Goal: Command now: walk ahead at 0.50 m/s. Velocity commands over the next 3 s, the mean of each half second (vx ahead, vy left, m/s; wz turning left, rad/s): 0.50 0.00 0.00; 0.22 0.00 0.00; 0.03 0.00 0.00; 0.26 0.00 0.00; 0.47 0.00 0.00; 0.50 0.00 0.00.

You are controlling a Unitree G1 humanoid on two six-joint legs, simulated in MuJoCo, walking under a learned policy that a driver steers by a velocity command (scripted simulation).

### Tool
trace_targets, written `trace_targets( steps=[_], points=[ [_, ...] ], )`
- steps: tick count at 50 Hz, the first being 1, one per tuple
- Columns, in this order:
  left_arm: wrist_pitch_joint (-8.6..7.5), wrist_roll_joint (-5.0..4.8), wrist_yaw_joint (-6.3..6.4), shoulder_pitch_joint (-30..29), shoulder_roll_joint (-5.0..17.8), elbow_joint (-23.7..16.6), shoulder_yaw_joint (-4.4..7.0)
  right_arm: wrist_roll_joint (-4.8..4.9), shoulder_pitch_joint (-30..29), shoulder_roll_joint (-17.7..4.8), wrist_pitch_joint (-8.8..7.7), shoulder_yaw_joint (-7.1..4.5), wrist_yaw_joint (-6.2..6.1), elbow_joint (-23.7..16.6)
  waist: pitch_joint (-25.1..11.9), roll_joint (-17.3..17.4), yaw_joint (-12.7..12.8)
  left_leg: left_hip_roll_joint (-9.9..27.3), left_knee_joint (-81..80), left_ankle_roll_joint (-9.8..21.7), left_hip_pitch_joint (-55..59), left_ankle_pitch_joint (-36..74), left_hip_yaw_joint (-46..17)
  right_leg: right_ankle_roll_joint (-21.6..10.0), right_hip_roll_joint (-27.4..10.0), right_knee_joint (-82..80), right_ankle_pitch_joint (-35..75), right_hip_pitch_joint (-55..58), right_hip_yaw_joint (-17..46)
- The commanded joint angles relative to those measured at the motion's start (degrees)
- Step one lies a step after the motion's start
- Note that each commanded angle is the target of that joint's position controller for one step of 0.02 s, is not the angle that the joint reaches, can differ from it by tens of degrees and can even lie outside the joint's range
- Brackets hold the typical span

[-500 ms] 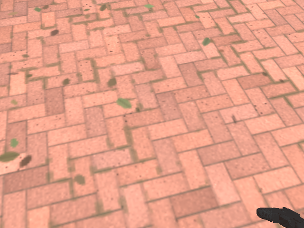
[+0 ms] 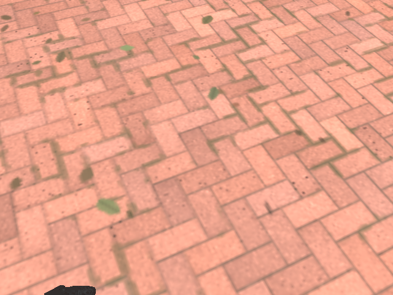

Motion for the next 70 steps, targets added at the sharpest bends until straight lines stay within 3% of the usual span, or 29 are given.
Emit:
trace_targets(
  steps=[1, 3, 4, 5, 6, 7, 8, 10, 12, 15, 20, 26, 28, 30, 31, 32, 33, 34, 35, 37, 39, 41, 45, 48, 50, 51, 53, 59, 70],
  points=[
    [-1.26, -0.01, -0.60, -2.88, 6.39, -4.68, 1.86, 0.32, 0.37, -10.75, 0.52, -2.84, -0.72, -1.35, 1.36, 6.91, 2.49, 18.14, 1.48, 8.15, 1.85, 26.31, -7.90, -2.37, 0.98, -2.29, -5.09, 1.31, -0.46],
    [-1.27, 0.26, -0.01, 9.44, 9.80, -1.13, 3.86, -0.01, -1.11, -9.94, 1.20, -2.41, -0.96, -1.47, -6.52, 6.24, 9.00, 13.96, 16.47, 5.67, -0.74, 40.62, -4.45, -5.17, 4.18, -3.92, -5.05, 19.31, -3.67],
    [-1.02, 0.64, 0.61, 19.35, 13.77, 0.74, 5.08, -1.27, -0.16, -7.07, 1.18, -1.08, -1.15, -2.73, -15.26, 0.66, 12.34, 10.57, 33.42, 3.49, -11.23, 27.78, -1.91, -8.45, -4.50, -1.41, -2.39, 36.48, 5.78],
    [-0.74, 0.90, 0.50, 21.74, 18.56, 1.72, 6.00, -1.06, 7.64, -0.13, -0.10, 0.90, -0.56, -3.71, -21.62, -15.14, 8.06, -0.64, 53.54, -0.59, -34.98, -10.05, -2.32, -18.27, -17.00, -7.83, -14.90, 55.39, 34.12],
    [-0.71, -0.01, 0.42, 21.95, 12.59, 1.33, 4.55, 0.01, 4.42, -5.74, -1.34, -0.12, -0.14, -2.71, -21.69, -10.18, 10.91, 1.05, 60.54, -0.32, -42.06, -16.65, -10.14, -18.07, -17.09, -13.62, -24.20, 55.59, 40.92],
    [-0.82, 0.13, 0.62, 18.03, 10.49, 0.86, 3.78, 1.48, -1.09, -8.81, -2.08, -1.05, 0.23, -4.37, -12.96, -6.64, 10.69, 4.01, 61.66, 0.47, -46.12, -12.30, -9.32, -15.54, -15.52, -14.61, -23.69, 49.02, 32.61],
    [-0.79, 0.45, 0.73, 14.42, 9.54, 0.32, 3.46, 1.22, -4.62, -8.32, -2.38, -0.84, 0.02, -5.25, -8.41, -1.94, 9.25, 7.01, 59.28, 0.66, -45.07, -7.02, -7.46, -14.15, -13.37, -15.44, -18.45, 41.42, 26.12],
    [-1.10, 1.45, 0.60, 10.34, 6.88, -0.11, 2.64, -0.18, -5.48, -7.33, -1.81, -1.18, -0.17, -5.32, -4.20, -1.37, 5.89, 10.24, 53.57, 0.19, -39.66, -0.96, -7.33, -13.16, -9.93, -18.39, -7.70, 30.58, 18.27],
    [-1.69, 1.08, 0.52, 10.09, 6.94, 0.42, 2.76, -0.31, -3.50, -5.18, -0.68, -0.83, -0.25, -4.59, -4.01, -1.88, 4.38, 10.78, 50.58, -0.75, -36.45, 0.73, -6.78, -13.91, -8.86, -21.16, -3.31, 26.96, 14.44],
    [-2.09, 0.68, 1.03, 11.42, 8.69, 2.02, 3.29, -0.92, -7.55, -3.96, 0.24, -0.45, -0.61, -6.00, -1.18, -0.45, 4.53, 11.39, 43.09, -2.56, -39.64, 6.39, -6.07, -14.43, -8.39, -23.96, 0.64, 25.33, 9.73],
    [-1.28, 0.16, 1.89, 14.82, 9.96, 4.17, 3.50, -0.64, -16.75, -2.17, -0.63, 0.27, 0.25, -8.10, 1.05, -0.30, 7.70, 9.37, 25.24, -2.81, -38.00, 21.39, -3.86, -11.48, -5.42, -24.96, 0.12, 26.64, 3.15],
    [0.43, -0.43, 2.33, 19.51, 11.02, 7.62, 3.95, 0.01, -24.30, -3.01, -1.51, 0.25, 2.06, -11.14, 2.87, -0.82, 9.37, 7.34, 16.42, -0.44, -39.10, 18.28, -3.63, -10.56, -9.79, -20.74, 2.62, 36.69, 4.20],
    [1.16, -0.15, 2.77, 18.14, 11.41, 7.87, 4.11, -0.69, -21.23, -4.42, -1.81, -0.36, 2.37, -10.43, 0.85, -1.98, 6.97, 5.32, 14.24, 1.15, -33.71, 15.31, -2.62, -8.68, -9.37, -14.86, 15.65, 38.97, 3.61],
    [1.64, 0.10, 3.22, 16.56, 10.58, 7.22, 3.61, -1.82, -8.70, -8.32, -2.25, -2.25, 1.87, -6.52, -8.15, -1.14, 0.63, 3.83, 11.34, 4.08, -14.05, 25.87, -0.91, -4.80, -4.19, 1.10, 26.70, 35.36, 0.29],
    [1.22, 1.87, 3.29, 18.09, 7.35, 5.38, 2.27, -3.13, -1.08, -12.76, -2.13, -3.08, 1.28, -5.24, -17.57, 6.87, -0.51, 15.47, 17.25, 8.44, 5.44, 47.64, -12.31, -1.93, -0.06, 17.93, 6.78, 22.20, -1.33],
    [0.57, 1.49, 2.57, 27.50, 1.51, 7.07, 0.45, -2.56, 0.01, -13.75, -1.36, -3.12, 1.36, -4.35, -25.92, 19.65, 2.71, 28.35, 16.05, 19.10, 21.83, 53.51, -32.01, 1.55, 9.05, 36.71, -39.67, 3.72, 0.55],
    [0.25, 0.18, 2.49, 24.69, 8.39, 8.61, 2.12, -1.35, 0.66, -9.32, -0.72, -2.22, 1.48, -4.79, -26.09, 11.46, -0.46, 25.83, 13.44, 17.58, 17.69, 47.92, -31.61, 1.46, 7.42, 41.61, -41.31, 2.02, 8.10],
    [0.28, -1.19, 2.53, 19.05, 9.79, 6.75, 2.71, -1.06, -4.18, -7.79, -0.59, -1.57, 1.34, -5.19, -16.95, 9.98, 0.54, 23.55, 11.93, 15.32, 10.49, 46.98, -23.55, 1.28, 4.82, 41.45, -38.34, -1.78, 6.42],
    [0.67, -0.78, 2.97, 16.13, 8.89, 6.26, 2.55, -1.13, -8.53, -6.17, -0.57, -1.00, 1.26, -5.41, -12.03, 6.29, 2.34, 20.83, 9.97, 13.78, 2.75, 46.61, -19.12, 1.86, 2.12, 38.23, -34.40, -1.23, 4.25],
    [2.43, 0.36, 3.65, 15.95, 7.41, 6.40, 2.77, -2.02, -13.45, -3.57, -0.60, -0.20, 1.29, -5.15, -8.05, 6.91, 6.03, 17.73, 5.77, 12.30, -10.57, 44.18, -13.70, 2.82, -0.95, 31.32, -28.60, 7.11, 3.80],
    [3.92, 0.51, 4.14, 18.15, 4.61, 7.15, 2.20, -2.84, -16.38, -3.36, -0.91, -0.09, 1.47, -4.31, -7.83, 8.88, 8.22, 15.90, 3.57, 12.60, -17.53, 44.69, -9.44, 3.84, -0.66, 23.98, -26.05, 14.29, 2.39],
    [4.49, 0.99, 4.58, 16.79, 3.91, 6.86, 1.84, -2.80, -17.55, -4.58, -0.84, -0.37, 1.10, -3.19, -8.39, 9.52, 8.26, 15.02, 2.99, 12.42, -19.35, 42.99, -7.13, 4.07, -0.45, 15.94, -22.49, 17.86, 1.64],
    [5.57, 1.01, 4.57, 12.53, 5.52, 6.59, 2.33, -2.22, -16.38, -5.77, 0.55, -0.41, 0.38, -0.64, -7.64, 8.61, 6.35, 15.08, 0.88, 11.07, -20.04, 19.93, -8.41, 3.06, -0.03, 7.12, -14.77, 21.69, 1.07],
    [5.47, 1.94, 4.49, 10.54, 5.13, 6.63, 2.43, -1.54, -16.53, -3.60, 1.42, 0.62, 0.21, 0.74, -3.57, 6.90, 7.03, 11.89, 1.60, 6.86, -23.19, -1.16, -8.81, 1.13, 0.62, -4.11, -9.35, 26.70, 0.31],
    [5.05, 1.98, 4.91, 8.75, 9.49, 5.53, 3.03, -2.45, -11.56, -2.31, 1.44, 1.06, 0.22, 2.45, -1.66, 0.09, 3.84, 6.41, 5.84, 1.91, -24.48, -6.65, -6.23, -0.98, -4.79, -7.63, -0.01, 28.17, 5.40],
    [4.93, 1.32, 4.65, 7.31, 10.08, 6.81, 3.43, -2.18, -9.70, -1.64, 1.84, 1.08, -0.12, 2.85, -1.52, -6.30, 1.92, 3.66, 6.38, 0.43, -19.79, -3.22, -2.58, -2.10, -3.38, -8.30, -11.76, 21.71, 5.04],
    [4.10, 1.70, 4.00, 6.08, 5.33, 7.18, 2.36, -1.99, -12.66, -3.21, 2.64, 0.80, -0.82, 3.17, -0.69, -3.80, 3.54, 4.05, 8.83, -0.02, -14.83, 2.43, -2.18, -0.47, -1.40, -10.08, -15.34, 17.62, 3.94],
    [2.89, 1.02, 4.03, 6.98, 5.73, 10.07, 2.24, -1.46, -12.96, -3.27, 3.31, 0.61, -1.29, 5.63, -3.54, -0.06, 4.48, 5.12, 10.15, 0.50, -12.71, 13.04, -2.78, 0.02, -0.08, -6.65, -1.08, 23.42, 2.13],
    [3.64, 0.90, 4.26, 5.68, 5.20, 14.06, 2.00, -1.18, -12.78, -3.72, 4.32, 0.34, -1.92, 9.91, -2.88, 2.67, 4.47, 5.41, 10.34, -0.17, -10.90, 15.94, -2.61, -0.48, 1.09, -6.94, 0.00, 24.59, 0.89]
  ],
)
Next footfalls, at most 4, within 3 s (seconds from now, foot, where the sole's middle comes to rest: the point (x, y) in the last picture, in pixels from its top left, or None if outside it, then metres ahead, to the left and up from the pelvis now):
0.08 right None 0.22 -0.13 -0.77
0.60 left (159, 282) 0.52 0.11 -0.77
0.98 right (232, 274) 0.53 -0.14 -0.77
2.24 left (158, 184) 0.91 0.10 -0.77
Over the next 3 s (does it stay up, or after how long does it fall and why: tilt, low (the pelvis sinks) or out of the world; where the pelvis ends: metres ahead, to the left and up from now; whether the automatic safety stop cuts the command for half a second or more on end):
stays up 1.16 -0.05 0.01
